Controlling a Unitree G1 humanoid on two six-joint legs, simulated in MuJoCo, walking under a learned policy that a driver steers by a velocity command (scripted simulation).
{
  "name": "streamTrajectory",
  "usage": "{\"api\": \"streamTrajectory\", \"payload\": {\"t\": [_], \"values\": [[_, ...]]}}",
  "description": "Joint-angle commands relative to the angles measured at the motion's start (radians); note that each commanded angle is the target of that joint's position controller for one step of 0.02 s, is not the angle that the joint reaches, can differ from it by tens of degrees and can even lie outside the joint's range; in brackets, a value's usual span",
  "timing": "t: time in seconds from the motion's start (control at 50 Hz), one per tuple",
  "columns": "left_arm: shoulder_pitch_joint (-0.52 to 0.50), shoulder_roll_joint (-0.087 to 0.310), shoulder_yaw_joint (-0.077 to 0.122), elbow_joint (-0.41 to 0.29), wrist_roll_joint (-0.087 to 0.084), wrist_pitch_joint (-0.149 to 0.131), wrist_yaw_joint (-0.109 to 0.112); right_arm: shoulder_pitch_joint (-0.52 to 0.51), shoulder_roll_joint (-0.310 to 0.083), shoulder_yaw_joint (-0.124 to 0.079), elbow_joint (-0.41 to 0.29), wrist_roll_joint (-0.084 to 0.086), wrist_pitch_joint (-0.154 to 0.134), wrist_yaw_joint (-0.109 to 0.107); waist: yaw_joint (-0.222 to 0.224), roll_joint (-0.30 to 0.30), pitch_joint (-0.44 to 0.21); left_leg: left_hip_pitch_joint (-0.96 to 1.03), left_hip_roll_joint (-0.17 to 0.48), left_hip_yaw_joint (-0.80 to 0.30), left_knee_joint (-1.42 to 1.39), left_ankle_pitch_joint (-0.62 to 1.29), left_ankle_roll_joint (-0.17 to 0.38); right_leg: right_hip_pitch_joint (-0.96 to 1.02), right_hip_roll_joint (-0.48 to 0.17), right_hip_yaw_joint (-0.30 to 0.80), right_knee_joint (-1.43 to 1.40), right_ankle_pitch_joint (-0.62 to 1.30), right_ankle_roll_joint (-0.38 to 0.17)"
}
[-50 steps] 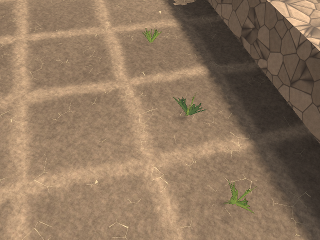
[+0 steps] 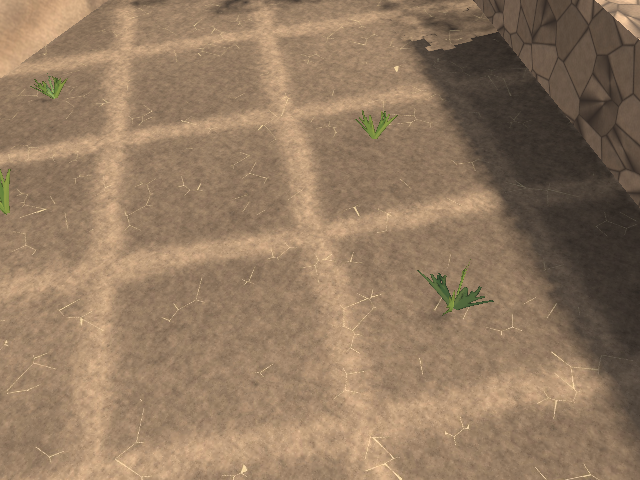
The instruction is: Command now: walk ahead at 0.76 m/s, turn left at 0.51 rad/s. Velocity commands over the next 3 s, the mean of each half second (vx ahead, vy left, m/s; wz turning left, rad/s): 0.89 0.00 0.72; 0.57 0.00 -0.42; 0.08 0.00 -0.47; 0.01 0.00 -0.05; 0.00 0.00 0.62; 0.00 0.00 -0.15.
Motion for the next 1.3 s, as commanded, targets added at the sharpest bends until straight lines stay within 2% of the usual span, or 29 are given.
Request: {"api": "streamTrajectory", "payload": {"t": [0.02, 0.06, 0.16, 0.28, 0.34, 0.38, 0.4, 0.42, 0.44, 0.46, 0.48, 0.5, 0.56, 0.62, 0.66, 0.74, 0.78, 0.82, 0.84, 0.86, 0.88, 0.9, 0.92, 0.94, 0.96, 1.04, 1.14, 1.22, 1.3], "values": [[-0.015, 0.143, 0.032, -0.081, -0.012, -0.036, 0.006, -0.098, -0.065, -0.006, -0.130, -0.020, -0.029, 0.009, -0.005, -0.190, 0.101, -0.563, 0.098, -0.110, 0.279, 0.087, -0.006, 0.312, -0.365, 0.478, -0.362, -0.400, -0.111], [-0.011, 0.127, 0.024, -0.081, 0.002, -0.045, 0.007, -0.098, -0.081, -0.018, -0.119, -0.032, -0.014, 0.013, 0.002, -0.177, 0.118, -0.476, 0.099, -0.066, 0.303, 0.209, -0.041, 0.243, -0.302, 0.275, -0.392, -0.221, -0.070], [0.080, 0.097, 0.015, -0.046, 0.025, -0.035, 0.010, -0.143, -0.032, -0.012, -0.133, -0.013, 0.012, 0.029, 0.030, -0.142, 0.193, -0.459, 0.107, 0.011, 0.271, 0.343, -0.033, 0.241, -0.242, -0.007, -0.408, 0.031, -0.051], [0.095, 0.130, 0.025, -0.025, 0.008, -0.004, 0.007, -0.268, 0.005, 0.011, -0.164, -0.002, -0.006, 0.079, 0.051, -0.108, 0.293, -0.379, 0.133, 0.153, -0.023, 0.345, 0.048, 0.359, -0.250, -0.186, -0.434, 0.240, -0.041], [0.055, 0.218, 0.047, -0.031, -0.003, 0.021, 0.008, -0.223, -0.038, -0.005, -0.170, 0.010, -0.009, 0.080, -0.037, -0.187, 0.218, -0.134, 0.033, 0.277, -0.092, 0.215, 0.110, 0.415, -0.264, -0.249, -0.273, 1.058, -0.043], [0.001, 0.267, 0.065, -0.047, -0.017, 0.038, 0.004, 0.040, -0.147, -0.056, -0.120, 0.022, 0.007, 0.068, -0.199, -0.263, 0.069, 0.205, -0.051, 0.302, -0.078, 0.082, 0.161, 0.371, -0.281, -0.244, 0.077, 1.445, -0.053], [-0.035, 0.274, 0.069, -0.068, -0.030, 0.030, 0.003, 0.281, -0.238, -0.105, -0.049, 0.014, 0.018, 0.052, -0.310, -0.216, -0.053, 0.580, -0.071, 0.221, -0.201, 0.126, 0.210, 0.195, -0.246, -0.218, 0.373, 1.319, -0.037], [-0.017, 0.128, 0.031, -0.077, -0.012, 0.005, 0.004, 0.333, -0.264, -0.108, 0.008, 0.005, 0.034, 0.028, -0.257, 0.012, -0.027, 0.822, 0.040, -0.041, -0.212, 0.034, 0.230, -0.165, -0.121, -0.156, 0.758, 0.258, 0.007], [0.057, 0.003, -0.014, -0.170, -0.029, -0.049, -0.001, 0.250, -0.305, -0.096, -0.036, -0.022, 0.005, 0.028, -0.104, 0.269, -0.199, 1.025, 0.262, -0.691, -0.494, -0.350, 0.438, -0.507, 0.079, 0.066, 1.080, -0.249, 0.033], [-0.069, 0.113, 0.001, -0.179, -0.068, -0.091, -0.002, 0.282, -0.170, -0.065, -0.024, -0.031, -0.017, 0.035, -0.192, 0.060, -0.237, 0.977, 0.318, -0.787, -0.685, -0.466, 0.364, -0.550, 0.016, 0.222, 1.055, -0.115, -0.009], [-0.120, 0.125, 0.007, -0.191, -0.106, -0.099, -0.001, 0.289, -0.144, -0.056, 0.005, -0.044, -0.039, 0.038, -0.168, 0.008, -0.084, 0.823, 0.335, -0.719, -0.719, -0.418, 0.319, -0.578, -0.018, 0.203, 1.010, -0.055, -0.039], [-0.130, 0.101, 0.000, -0.176, -0.093, -0.094, 0.007, 0.202, -0.119, -0.043, -0.001, -0.046, -0.056, 0.041, -0.112, -0.112, -0.002, 0.637, 0.318, -0.601, -0.702, -0.298, 0.281, -0.521, -0.080, 0.210, 0.945, -0.003, -0.051], [-0.010, 0.085, 0.008, -0.101, -0.071, -0.021, -0.013, 0.040, -0.025, -0.010, -0.004, -0.069, -0.078, 0.038, 0.003, -0.035, 0.089, 0.301, 0.209, -0.252, -0.692, -0.112, 0.207, -0.375, -0.176, 0.219, 0.848, 0.128, -0.043], [-0.105, 0.063, 0.003, -0.116, -0.058, 0.023, -0.013, 0.077, -0.042, -0.011, 0.036, -0.062, -0.103, 0.028, -0.023, -0.032, 0.190, 0.199, 0.165, -0.018, -0.739, 0.218, 0.130, -0.439, -0.153, 0.220, 0.738, 0.237, -0.010], [-0.182, 0.070, 0.006, -0.148, -0.038, 0.006, -0.018, 0.068, -0.041, -0.006, 0.040, -0.069, -0.109, 0.008, -0.037, -0.012, 0.223, 0.169, 0.099, 0.147, -0.741, 0.597, 0.059, -0.391, -0.087, 0.155, 0.514, 0.370, 0.008], [-0.294, 0.010, -0.007, -0.173, -0.026, -0.035, -0.074, 0.141, -0.092, -0.003, 0.061, -0.069, -0.098, -0.053, -0.103, -0.034, 0.158, 0.346, 0.093, 0.247, -0.675, 0.796, -0.035, -0.286, 0.021, -0.021, 0.116, 0.723, 0.013], [-0.243, 0.049, 0.012, -0.175, -0.031, -0.034, -0.102, 0.121, -0.135, -0.015, 0.049, -0.065, -0.067, -0.082, -0.075, 0.025, 0.091, 0.488, 0.122, 0.269, -0.539, 0.973, -0.058, -0.234, 0.083, -0.063, 0.045, 0.703, 0.015], [-0.011, 0.135, 0.054, -0.139, -0.037, -0.009, -0.106, 0.037, -0.167, -0.034, 0.012, -0.060, -0.034, -0.099, 0.051, 0.097, -0.030, 0.508, 0.162, 0.258, -0.293, 1.188, -0.072, -0.020, 0.143, -0.070, 0.090, 0.545, -0.012], [0.195, 0.210, 0.087, -0.097, -0.038, 0.013, -0.093, -0.044, -0.161, -0.036, -0.017, -0.060, -0.029, -0.092, 0.165, 0.090, -0.097, 0.409, 0.164, 0.239, -0.044, 1.139, -0.071, 0.194, 0.125, -0.004, 0.119, 0.508, -0.050], [0.309, 0.210, 0.085, -0.061, -0.038, 0.033, -0.063, -0.132, -0.092, -0.022, -0.032, -0.041, -0.038, -0.060, 0.240, -0.104, -0.067, 0.283, 0.031, 0.252, 0.392, 0.480, -0.100, 0.307, 0.049, 0.095, -0.042, 0.662, -0.105], [0.180, 0.204, 0.061, -0.092, 0.025, 0.022, -0.052, 0.014, 0.103, 0.021, -0.077, -0.066, -0.054, -0.013, 0.014, -0.465, -0.029, -0.123, -0.145, 0.104, 0.780, -0.419, -0.135, 0.468, -0.056, 0.422, 0.117, 1.181, -0.232], [0.042, 0.256, 0.063, -0.183, 0.069, 0.003, -0.047, 0.233, 0.047, 0.039, -0.079, -0.052, -0.070, 0.007, -0.063, -0.343, -0.346, -0.152, -0.132, -0.126, 0.886, -0.332, -0.106, 0.568, -0.271, 0.846, -0.078, 0.885, -0.404], [-0.056, 0.234, 0.077, -0.263, 0.039, 0.014, -0.049, 0.148, -0.095, 0.014, -0.078, -0.048, -0.069, 0.012, -0.026, -0.119, -0.321, -0.124, -0.082, -0.147, 0.771, -0.227, -0.053, 0.463, -0.243, 0.867, -0.193, 0.429, -0.393], [-0.118, 0.184, 0.065, -0.276, -0.009, 0.022, -0.049, 0.028, -0.115, 0.001, -0.105, -0.053, -0.056, 0.002, -0.056, 0.065, -0.132, -0.165, -0.044, -0.115, 0.643, -0.166, -0.040, 0.268, -0.184, 0.804, -0.261, 0.114, -0.343], [-0.155, 0.159, 0.054, -0.286, -0.029, 0.024, -0.047, -0.006, -0.110, 0.001, -0.114, -0.062, -0.038, -0.012, -0.088, 0.111, -0.067, -0.142, -0.013, -0.114, 0.549, -0.125, -0.042, 0.130, -0.163, 0.799, -0.303, -0.005, -0.310], [-0.169, 0.166, 0.067, -0.295, -0.020, 0.048, -0.017, -0.039, -0.067, 0.000, -0.112, -0.080, 0.000, -0.041, -0.087, -0.008, 0.008, -0.028, 0.008, -0.087, 0.230, -0.059, -0.097, -0.086, -0.007, 0.566, -0.259, 0.328, -0.240], [-0.139, 0.168, 0.068, -0.290, -0.037, 0.101, 0.029, -0.096, -0.064, -0.001, -0.100, -0.061, 0.013, -0.060, -0.038, -0.121, -0.105, -0.062, 0.002, -0.095, 0.060, 0.105, -0.151, 0.034, 0.012, 0.511, -0.162, 0.350, -0.171], [-0.148, 0.140, 0.054, -0.299, -0.018, 0.120, 0.030, -0.168, -0.067, -0.003, -0.111, -0.057, 0.004, -0.054, 0.007, -0.193, -0.059, -0.046, 0.018, -0.082, -0.052, 0.137, -0.145, 0.047, 0.011, 0.539, -0.152, 0.214, -0.159], [-0.166, 0.130, 0.042, -0.311, -0.003, 0.122, 0.020, -0.176, -0.081, -0.003, -0.109, -0.058, -0.025, -0.033, 0.021, -0.212, -0.050, 0.037, 0.023, -0.062, -0.186, 0.081, -0.110, 0.088, -0.034, 0.590, -0.082, 0.410, -0.178]]}}
Next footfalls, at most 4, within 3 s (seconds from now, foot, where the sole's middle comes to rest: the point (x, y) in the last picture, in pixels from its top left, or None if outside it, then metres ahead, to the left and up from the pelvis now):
0.40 left None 0.38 0.20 -0.77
0.86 right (267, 365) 0.81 0.24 -0.77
1.38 left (187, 346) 0.86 0.45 -0.77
1.72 right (283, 381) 0.77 0.20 -0.77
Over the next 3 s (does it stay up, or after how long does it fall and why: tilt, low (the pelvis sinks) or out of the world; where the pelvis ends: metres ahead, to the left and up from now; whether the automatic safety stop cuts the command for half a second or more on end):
stays up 0.82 0.37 0.00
